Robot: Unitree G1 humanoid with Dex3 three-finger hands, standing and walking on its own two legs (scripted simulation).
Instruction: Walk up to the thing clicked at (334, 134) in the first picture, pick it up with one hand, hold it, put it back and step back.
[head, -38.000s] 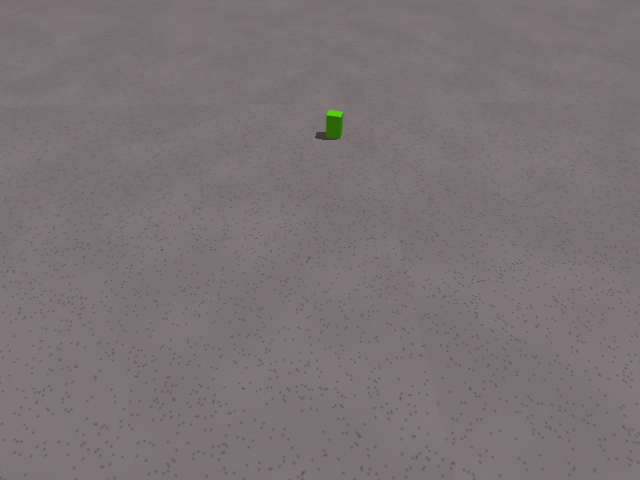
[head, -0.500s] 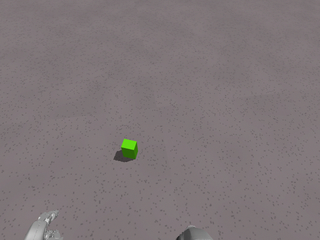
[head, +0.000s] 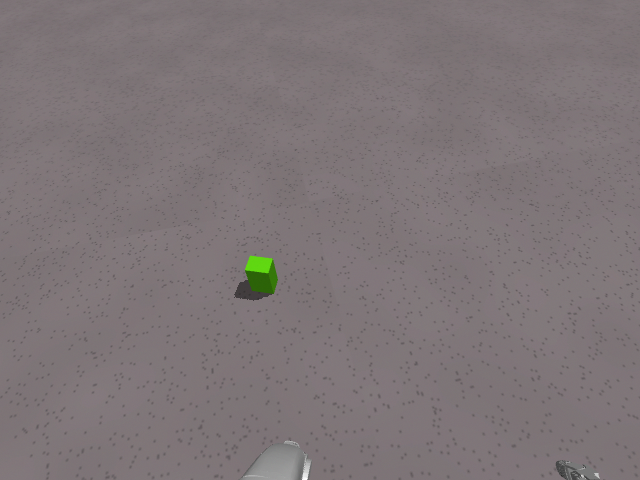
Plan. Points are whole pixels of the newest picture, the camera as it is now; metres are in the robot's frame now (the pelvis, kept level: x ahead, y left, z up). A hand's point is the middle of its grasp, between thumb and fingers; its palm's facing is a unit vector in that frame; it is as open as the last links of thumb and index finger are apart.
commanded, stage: step back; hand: left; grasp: from the side
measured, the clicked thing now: (262, 275) +0.83 +0.27 -0.69
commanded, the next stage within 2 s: stand in 1.68 s
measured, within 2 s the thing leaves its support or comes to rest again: neither
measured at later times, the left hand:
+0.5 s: hand out of the picture -0.10 +0.26 -0.15, palm faces +0.00 -0.92 -0.39, open 7.4 cm
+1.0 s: hand out of the picture -0.22 +0.26 -0.14, palm faces +0.07 -0.92 -0.39, open 7.4 cm
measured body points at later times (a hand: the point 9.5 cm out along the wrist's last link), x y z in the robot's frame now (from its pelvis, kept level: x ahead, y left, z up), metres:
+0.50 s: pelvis -0.18 -0.01 -0.01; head -0.13 +0.00 +0.44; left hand -0.10 +0.31 -0.13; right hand -0.04 -0.32 -0.11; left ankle -0.09 +0.11 -0.73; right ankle -0.22 -0.15 -0.72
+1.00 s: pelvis -0.26 -0.02 +0.00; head -0.26 -0.02 +0.45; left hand -0.22 +0.31 -0.12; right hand -0.19 -0.32 -0.12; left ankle -0.26 +0.11 -0.73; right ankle -0.24 -0.14 -0.72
